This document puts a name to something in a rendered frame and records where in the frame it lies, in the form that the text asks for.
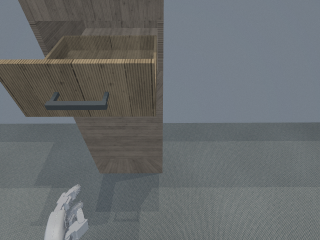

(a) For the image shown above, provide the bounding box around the cabinet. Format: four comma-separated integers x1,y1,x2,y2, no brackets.
18,0,164,174

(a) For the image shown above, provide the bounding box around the drawer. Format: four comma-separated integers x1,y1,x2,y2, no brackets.
0,35,157,117

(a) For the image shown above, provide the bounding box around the handle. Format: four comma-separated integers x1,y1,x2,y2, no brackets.
44,92,109,110

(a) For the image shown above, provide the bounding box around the robot left hand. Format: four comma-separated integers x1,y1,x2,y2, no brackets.
44,184,89,240

